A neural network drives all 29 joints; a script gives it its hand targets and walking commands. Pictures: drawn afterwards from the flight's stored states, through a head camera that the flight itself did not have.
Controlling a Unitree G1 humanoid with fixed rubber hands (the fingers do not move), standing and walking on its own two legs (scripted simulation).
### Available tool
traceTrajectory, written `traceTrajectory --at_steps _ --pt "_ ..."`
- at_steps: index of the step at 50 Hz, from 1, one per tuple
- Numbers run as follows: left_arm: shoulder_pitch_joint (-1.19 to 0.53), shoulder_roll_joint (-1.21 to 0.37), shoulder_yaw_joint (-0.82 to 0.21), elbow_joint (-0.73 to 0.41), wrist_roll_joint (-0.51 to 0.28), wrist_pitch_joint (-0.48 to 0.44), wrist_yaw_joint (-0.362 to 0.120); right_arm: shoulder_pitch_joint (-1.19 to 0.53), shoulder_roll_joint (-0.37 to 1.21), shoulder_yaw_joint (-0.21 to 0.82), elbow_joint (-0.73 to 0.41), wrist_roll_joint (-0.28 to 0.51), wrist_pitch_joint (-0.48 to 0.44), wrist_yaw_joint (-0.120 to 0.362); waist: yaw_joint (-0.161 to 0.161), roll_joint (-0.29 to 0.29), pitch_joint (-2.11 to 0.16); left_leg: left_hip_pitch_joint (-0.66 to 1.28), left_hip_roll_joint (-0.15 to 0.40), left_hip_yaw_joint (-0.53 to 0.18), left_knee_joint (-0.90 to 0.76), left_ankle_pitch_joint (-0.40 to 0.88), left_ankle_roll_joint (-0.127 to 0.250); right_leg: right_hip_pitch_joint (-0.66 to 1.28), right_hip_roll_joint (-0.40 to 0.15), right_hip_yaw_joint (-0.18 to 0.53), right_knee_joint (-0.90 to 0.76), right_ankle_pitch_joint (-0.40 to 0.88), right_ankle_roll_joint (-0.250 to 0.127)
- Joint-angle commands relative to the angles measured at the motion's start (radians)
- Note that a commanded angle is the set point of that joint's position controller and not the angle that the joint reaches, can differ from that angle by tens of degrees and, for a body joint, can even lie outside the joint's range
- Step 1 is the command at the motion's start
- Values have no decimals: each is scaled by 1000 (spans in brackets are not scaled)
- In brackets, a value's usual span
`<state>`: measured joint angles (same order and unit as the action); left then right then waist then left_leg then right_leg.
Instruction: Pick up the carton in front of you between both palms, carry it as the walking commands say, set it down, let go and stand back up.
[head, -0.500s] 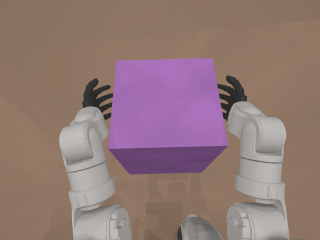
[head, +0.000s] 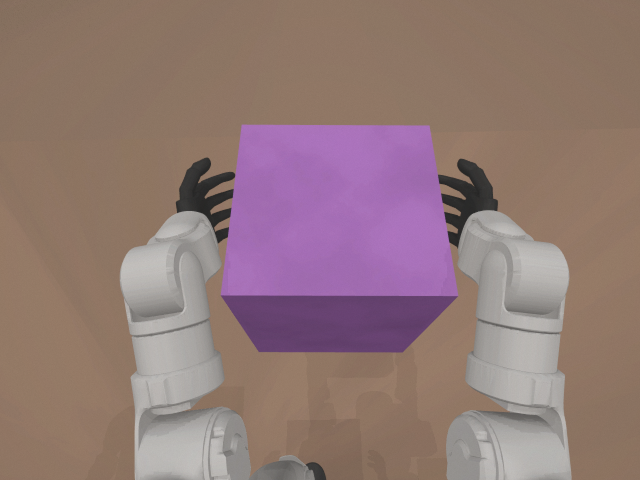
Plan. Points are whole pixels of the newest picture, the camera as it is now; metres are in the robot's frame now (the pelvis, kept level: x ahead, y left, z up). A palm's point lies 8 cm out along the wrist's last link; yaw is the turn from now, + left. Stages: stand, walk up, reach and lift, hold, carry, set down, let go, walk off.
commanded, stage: carry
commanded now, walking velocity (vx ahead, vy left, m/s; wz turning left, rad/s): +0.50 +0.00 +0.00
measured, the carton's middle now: (332, 253) +0.37 +0.01 +0.08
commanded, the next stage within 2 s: none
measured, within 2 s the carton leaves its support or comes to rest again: neither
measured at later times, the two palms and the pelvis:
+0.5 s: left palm (254, 78) +0.65 +0.13 +0.18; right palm (444, 68) +0.67 -0.17 +0.17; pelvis +0.31 -0.04 +0.04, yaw +0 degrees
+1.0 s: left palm out of the picture +0.96 +0.13 +0.20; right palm out of the picture +0.93 -0.17 +0.20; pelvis +0.61 +0.00 +0.07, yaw -1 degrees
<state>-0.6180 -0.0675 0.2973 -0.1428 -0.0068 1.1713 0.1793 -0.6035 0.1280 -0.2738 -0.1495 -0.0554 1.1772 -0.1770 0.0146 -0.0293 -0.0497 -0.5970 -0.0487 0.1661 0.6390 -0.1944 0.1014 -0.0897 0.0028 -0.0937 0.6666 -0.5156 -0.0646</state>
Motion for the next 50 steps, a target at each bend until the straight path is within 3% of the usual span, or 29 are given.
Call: traceTrajectory --at_steps 1,2,5,9,11,15,16,18,19,20,21,22,23,24,26,29,31,33,35,36,38,40,41,42,43,44,46,47,50 --pt "-523 -719 -580 -1 -178 31 -61 -549 652 596 -11 216 9 14 -138 255 -528 926 400 -807 -216 196 265 -612 131 51 742 -24 26" --pt "-532 -702 -550 19 -143 39 -54 -577 676 619 8 232 10 16 -94 229 -494 857 357 -869 -198 251 278 -654 73 183 863 19 -7" --pt "-519 -716 -496 10 -77 18 -32 -734 819 691 -48 359 -8 52 -48 41 -433 620 317 -556 -203 96 142 -637 -35 179 728 128 3" --pt "-529 -714 -506 -9 -48 -5 -26 -733 822 699 -71 369 -29 61 -49 39 -382 547 296 -474 -305 -34 118 -632 -55 110 584 171 18" --pt "-557 -735 -560 -53 -85 -20 -23 -727 810 682 -77 362 -42 58 -70 130 -367 619 297 -389 -290 104 162 -727 -71 98 448 143 26" --pt "-521 -728 -573 -50 -109 -14 -25 -646 723 658 -77 322 -41 41 -103 132 -349 650 208 -235 -245 372 111 -661 -12 -15 140 241 25" --pt "-551 -711 -570 -50 -127 -13 -31 -624 717 648 -50 335 -28 39 -95 123 -345 656 209 -213 -251 467 84 -614 -3 -45 92 275 28" --pt "-558 -709 -590 -78 -145 -3 -25 -569 718 603 2 294 -18 37 -22 252 -395 659 215 -128 -131 650 37 -405 56 -126 -7 267 10" --pt "-487 -669 -579 -12 -123 6 -26 -552 668 604 -9 279 -12 30 9 187 -425 604 206 -83 1 700 17 -257 84 -127 -114 298 -4" --pt "-492 -715 -594 -39 -148 2 -28 -580 669 591 -50 278 -14 24 52 130 -496 479 180 -39 137 675 -25 4 47 -86 -110 298 -42" --pt "-483 -669 -585 -31 -130 7 -28 -569 667 558 5 237 4 22 76 -31 -540 257 106 -42 400 261 -83 192 -177 333 -187 190 -105" --pt "-498 -651 -583 -14 -128 10 -23 -494 663 541 78 215 15 22 74 -223 -556 -22 -40 -119 553 -278 -96 358 -324 705 -283 253 -207" --pt "-531 -680 -579 -3 -127 14 -21 -512 672 521 63 189 16 22 85 -215 -492 -186 -39 -175 751 -340 -60 366 -328 812 -291 383 -304" --pt "-527 -703 -590 12 -142 19 -26 -517 679 509 100 193 22 21 85 -99 -452 -207 23 -224 814 -321 -39 304 -347 720 -237 467 -298" --pt "-620 -864 -665 -30 -254 -1 -66 -599 745 521 -8 176 -9 17 55 28 -426 -194 74 -218 703 -210 -33 202 -283 491 -241 496 -181" --pt "-746 -899 -715 -119 -311 -34 -90 -527 746 496 75 119 -31 10 51 -26 -401 -166 68 -173 558 -214 -49 150 -253 380 -267 389 -140" --pt "-681 -851 -715 -153 -307 -47 -85 -591 757 566 -34 176 -51 9 47 -74 -434 -183 78 -148 501 -177 -60 174 -261 351 -287 484 -146" --pt "-662 -819 -710 -128 -314 -39 -78 -609 711 569 -64 177 -46 2 60 -122 -408 -136 101 -118 369 -168 -77 114 -239 277 -314 388 -153" --pt "-582 -773 -684 -83 -281 -25 -64 -557 675 568 -62 180 -34 -2 66 -78 -385 -99 74 -79 207 -110 -70 145 -215 219 -309 474 -141" --pt "-534 -741 -660 -100 -258 -27 -62 -524 663 596 -61 205 -28 7 69 -154 -393 -97 51 -56 166 -117 -65 174 -206 217 -261 553 -128" --pt "-507 -720 -639 -48 -203 -8 -46 -509 657 586 -31 198 -16 11 64 -122 -366 -20 17 13 60 -135 -53 167 -203 142 -232 681 -112" --pt "-487 -682 -611 -60 -174 -1 -43 -512 647 591 -14 209 -2 13 -36 -127 -422 335 -48 72 -81 -58 -35 15 -162 45 -70 834 -43" --pt "-527 -696 -609 1 -173 17 -39 -514 610 534 29 180 -2 5 -94 -30 -470 560 29 -44 -95 -75 1 -112 -139 3 104 750 -3" --pt "-516 -683 -598 -22 -164 20 -35 -521 603 551 2 197 -7 0 -114 210 -543 799 290 -506 -144 -112 109 -382 -38 20 380 488 53" --pt "-581 -688 -629 -63 -181 14 -31 -502 632 531 68 195 0 2 -110 372 -471 906 379 -757 -274 2 201 -676 90 39 554 -9 39" --pt "-544 -672 -580 -46 -163 24 -26 -511 654 546 38 219 -4 2 -130 285 -458 891 400 -838 -205 236 277 -757 66 119 725 -44 17" --pt "-474 -698 -481 70 -89 28 -10 -602 709 606 14 253 5 15 -84 32 -371 740 361 -628 -176 196 205 -788 -20 151 762 42 -4" --pt "-500 -717 -503 41 -91 19 -11 -639 745 625 -16 283 -9 28 -79 17 -390 683 363 -576 -209 113 160 -742 -50 149 670 85 1" --pt "-645 -797 -562 -17 -125 -4 -18 -720 783 622 -53 342 -35 59 -64 192 -355 612 301 -460 -273 74 98 -708 -45 70 580 169 20"
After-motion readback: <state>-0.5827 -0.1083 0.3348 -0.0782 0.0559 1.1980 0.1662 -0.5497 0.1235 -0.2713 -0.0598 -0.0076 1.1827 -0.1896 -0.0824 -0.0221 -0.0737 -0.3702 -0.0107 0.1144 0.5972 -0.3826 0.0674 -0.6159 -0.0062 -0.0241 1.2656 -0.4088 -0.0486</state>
